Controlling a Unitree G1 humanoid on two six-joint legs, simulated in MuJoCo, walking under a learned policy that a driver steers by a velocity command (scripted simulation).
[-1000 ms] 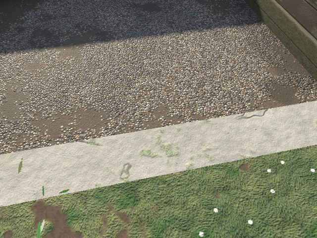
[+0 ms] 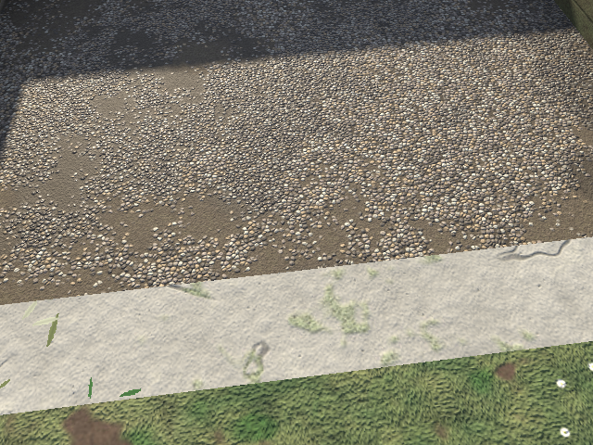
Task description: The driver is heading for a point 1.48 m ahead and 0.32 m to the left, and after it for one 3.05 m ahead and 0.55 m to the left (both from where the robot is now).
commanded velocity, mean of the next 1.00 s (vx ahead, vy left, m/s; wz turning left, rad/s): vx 0.49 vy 0.00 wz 0.43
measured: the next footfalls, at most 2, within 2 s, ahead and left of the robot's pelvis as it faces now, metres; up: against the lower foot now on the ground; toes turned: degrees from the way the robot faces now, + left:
left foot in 0.14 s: +0.23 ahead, +0.06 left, +0.00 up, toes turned +9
right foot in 0.66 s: +0.56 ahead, +0.00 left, +0.00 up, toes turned +24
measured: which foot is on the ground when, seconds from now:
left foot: up 0.00-0.12, down 0.14-0.64, up 0.66-1.00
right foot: down 0.00-0.14, up 0.16-0.64, down 0.66-1.00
